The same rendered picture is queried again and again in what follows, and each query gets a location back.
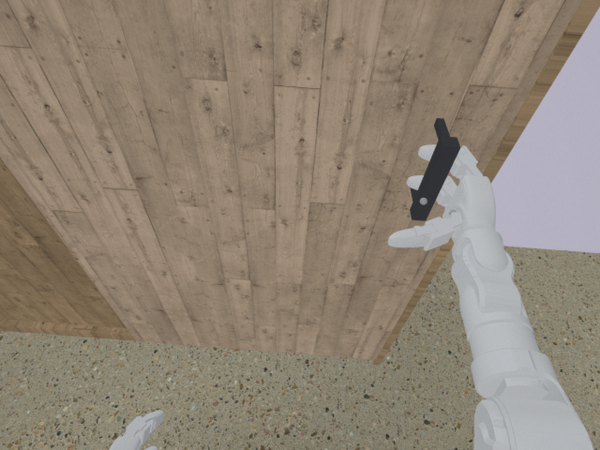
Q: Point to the wardrobe door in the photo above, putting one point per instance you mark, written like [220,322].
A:
[40,280]
[228,172]

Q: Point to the left robot hand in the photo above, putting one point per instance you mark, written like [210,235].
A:
[138,432]

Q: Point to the robot right upper arm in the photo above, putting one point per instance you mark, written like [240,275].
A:
[512,423]

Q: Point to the right robot forearm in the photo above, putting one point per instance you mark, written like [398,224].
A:
[506,359]

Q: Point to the right robot hand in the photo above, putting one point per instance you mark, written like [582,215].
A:
[473,200]

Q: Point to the handle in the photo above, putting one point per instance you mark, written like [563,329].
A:
[443,157]

